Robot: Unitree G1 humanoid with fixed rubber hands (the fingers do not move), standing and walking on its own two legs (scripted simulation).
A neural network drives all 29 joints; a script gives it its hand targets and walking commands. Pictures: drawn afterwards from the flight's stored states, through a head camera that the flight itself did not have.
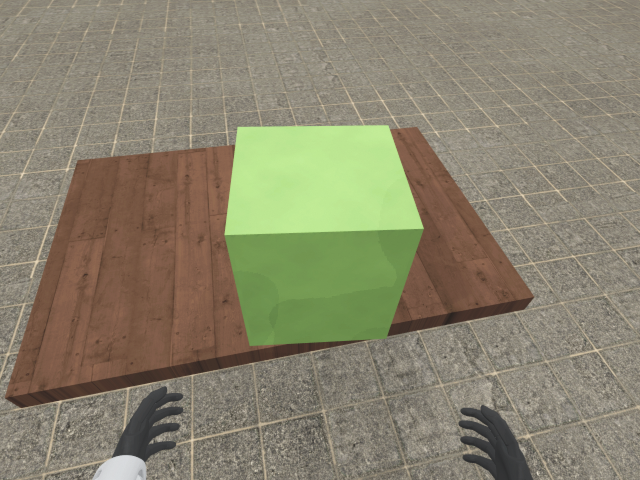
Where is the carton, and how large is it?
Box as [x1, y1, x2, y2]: [225, 125, 423, 345]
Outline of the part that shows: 387,125 279,126 237,128 225,227 225,239 250,345 370,339 386,337 423,229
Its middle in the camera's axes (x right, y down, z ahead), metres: -0.01 +0.00 +0.56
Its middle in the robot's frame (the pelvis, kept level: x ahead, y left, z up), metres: +0.42 +0.01 +0.05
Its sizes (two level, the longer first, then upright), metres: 0.210 0.200 0.250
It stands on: a table, 0.71 m high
